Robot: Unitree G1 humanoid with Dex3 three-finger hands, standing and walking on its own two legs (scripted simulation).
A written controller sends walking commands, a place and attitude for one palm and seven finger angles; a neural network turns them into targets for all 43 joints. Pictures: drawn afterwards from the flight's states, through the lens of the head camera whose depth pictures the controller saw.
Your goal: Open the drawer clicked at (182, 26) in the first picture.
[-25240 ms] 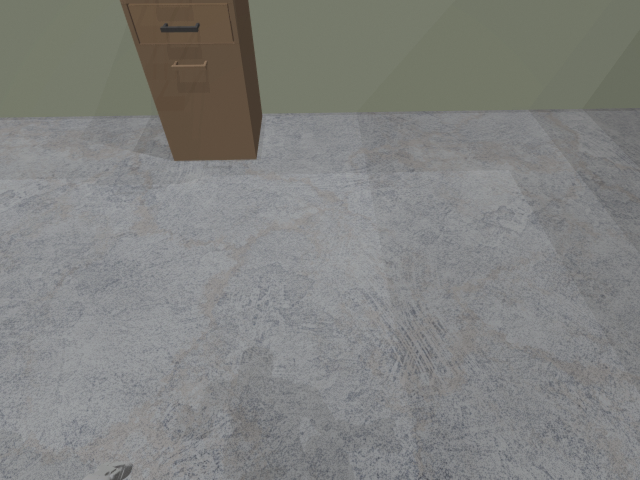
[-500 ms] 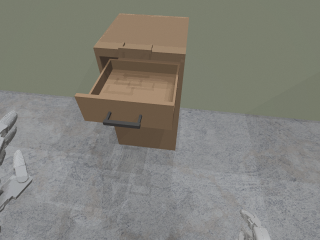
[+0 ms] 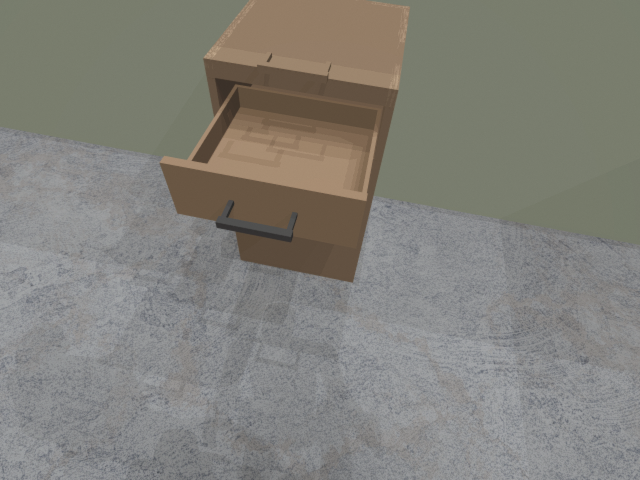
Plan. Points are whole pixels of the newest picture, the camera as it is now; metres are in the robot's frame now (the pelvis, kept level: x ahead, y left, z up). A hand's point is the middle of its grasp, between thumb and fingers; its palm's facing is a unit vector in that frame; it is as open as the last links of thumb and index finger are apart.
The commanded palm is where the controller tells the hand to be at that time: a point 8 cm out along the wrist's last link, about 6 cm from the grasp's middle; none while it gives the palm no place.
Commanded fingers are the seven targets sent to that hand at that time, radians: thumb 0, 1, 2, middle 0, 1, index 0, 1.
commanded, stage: let the arm hang, fingers relaxed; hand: left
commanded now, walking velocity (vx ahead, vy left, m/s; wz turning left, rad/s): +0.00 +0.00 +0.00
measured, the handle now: (257, 220) +0.56 +0.16 -0.10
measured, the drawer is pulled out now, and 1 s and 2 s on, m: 0.30 0.30 0.30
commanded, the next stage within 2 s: look to check the result in 0.72 s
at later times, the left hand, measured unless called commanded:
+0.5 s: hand out of the picture +0.00 +0.17 -0.17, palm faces +0.01 -0.98 -0.18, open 7.3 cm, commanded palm none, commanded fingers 0.00 0.90 0.90 -0.20 -0.30 -0.20 -0.30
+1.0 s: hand out of the picture -0.01 +0.17 -0.17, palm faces +0.02 -0.98 -0.17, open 7.3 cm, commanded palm none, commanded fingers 0.00 0.90 0.90 -0.20 -0.30 -0.20 -0.30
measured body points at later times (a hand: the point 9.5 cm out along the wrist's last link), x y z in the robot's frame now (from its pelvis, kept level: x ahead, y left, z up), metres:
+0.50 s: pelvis +0.00 +0.01 +0.00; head +0.01 +0.01 +0.45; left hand +0.00 +0.23 -0.16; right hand -0.03 -0.18 -0.16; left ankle +0.00 +0.13 -0.74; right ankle +0.02 -0.09 -0.74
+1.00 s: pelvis +0.00 +0.01 +0.00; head +0.02 +0.00 +0.45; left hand -0.01 +0.22 -0.16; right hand -0.03 -0.19 -0.16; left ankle +0.00 +0.13 -0.74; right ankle +0.02 -0.09 -0.74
